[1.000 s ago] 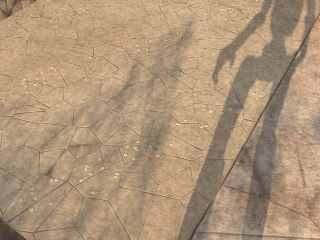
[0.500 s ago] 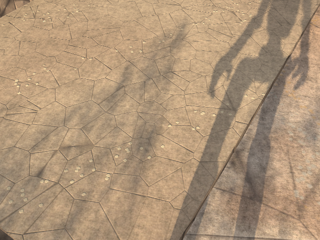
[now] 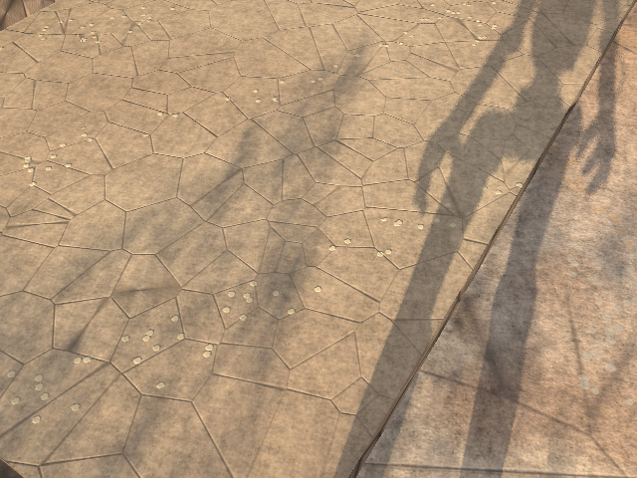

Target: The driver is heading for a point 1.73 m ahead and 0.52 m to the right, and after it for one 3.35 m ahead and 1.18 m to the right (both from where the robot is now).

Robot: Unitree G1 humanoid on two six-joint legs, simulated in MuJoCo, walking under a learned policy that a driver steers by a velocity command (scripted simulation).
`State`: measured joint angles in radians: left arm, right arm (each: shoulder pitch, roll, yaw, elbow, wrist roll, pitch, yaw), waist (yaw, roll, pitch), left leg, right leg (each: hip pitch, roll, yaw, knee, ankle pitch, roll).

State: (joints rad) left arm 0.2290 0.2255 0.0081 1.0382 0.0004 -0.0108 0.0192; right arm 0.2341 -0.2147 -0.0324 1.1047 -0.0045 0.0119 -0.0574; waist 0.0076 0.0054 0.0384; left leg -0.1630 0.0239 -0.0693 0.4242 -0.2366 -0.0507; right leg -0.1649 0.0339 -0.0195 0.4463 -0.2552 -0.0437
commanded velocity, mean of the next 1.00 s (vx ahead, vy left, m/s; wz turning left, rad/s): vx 0.28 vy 0.00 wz -0.01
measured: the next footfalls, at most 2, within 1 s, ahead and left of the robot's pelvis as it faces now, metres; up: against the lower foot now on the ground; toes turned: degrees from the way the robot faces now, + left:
left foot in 0.54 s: +0.09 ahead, +0.15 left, +0.00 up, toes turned +2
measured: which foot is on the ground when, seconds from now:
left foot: down 0.00-0.28, up 0.30-0.52, down 0.54-1.00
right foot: down 0.00-0.54, up 0.56-1.00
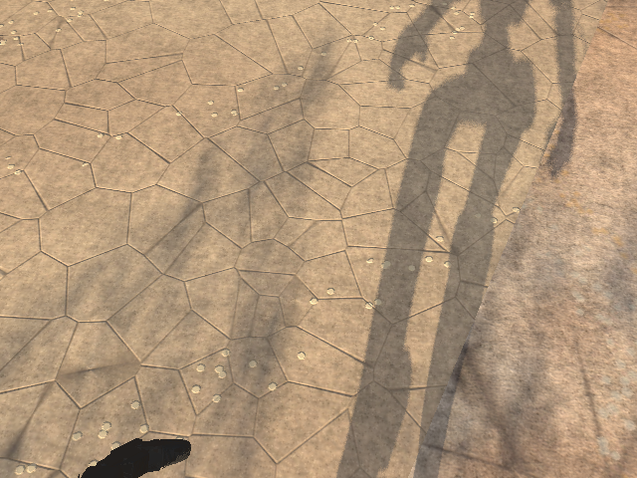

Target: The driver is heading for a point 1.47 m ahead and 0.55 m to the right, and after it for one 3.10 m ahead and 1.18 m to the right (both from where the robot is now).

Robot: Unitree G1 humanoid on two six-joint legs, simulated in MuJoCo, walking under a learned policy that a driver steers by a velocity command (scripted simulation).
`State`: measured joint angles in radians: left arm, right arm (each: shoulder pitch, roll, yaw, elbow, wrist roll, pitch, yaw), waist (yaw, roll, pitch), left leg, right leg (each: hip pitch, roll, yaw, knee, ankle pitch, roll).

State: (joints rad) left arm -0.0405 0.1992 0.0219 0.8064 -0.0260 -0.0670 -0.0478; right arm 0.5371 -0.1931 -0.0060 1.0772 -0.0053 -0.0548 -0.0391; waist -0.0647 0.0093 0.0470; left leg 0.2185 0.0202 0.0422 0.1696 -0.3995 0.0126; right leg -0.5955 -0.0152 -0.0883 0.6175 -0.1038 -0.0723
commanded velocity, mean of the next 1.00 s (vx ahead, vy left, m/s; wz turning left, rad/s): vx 0.49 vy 0.00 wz -0.50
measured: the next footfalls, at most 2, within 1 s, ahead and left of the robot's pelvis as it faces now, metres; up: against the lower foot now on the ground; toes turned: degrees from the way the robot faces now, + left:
right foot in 0.04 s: +0.18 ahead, -0.12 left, +0.00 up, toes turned -4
left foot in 0.42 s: +0.44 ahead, +0.09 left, +0.08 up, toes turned -9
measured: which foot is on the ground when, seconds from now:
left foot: down 0.00-0.04, up 0.06-0.40, down 0.42-0.88, up 0.90-1.00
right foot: up 0.00-0.02, down 0.04-0.44, up 0.46-0.86, down 0.88-1.00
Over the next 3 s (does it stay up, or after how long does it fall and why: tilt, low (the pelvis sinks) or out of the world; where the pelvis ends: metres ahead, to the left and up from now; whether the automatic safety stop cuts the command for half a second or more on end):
stays up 1.08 -0.32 0.10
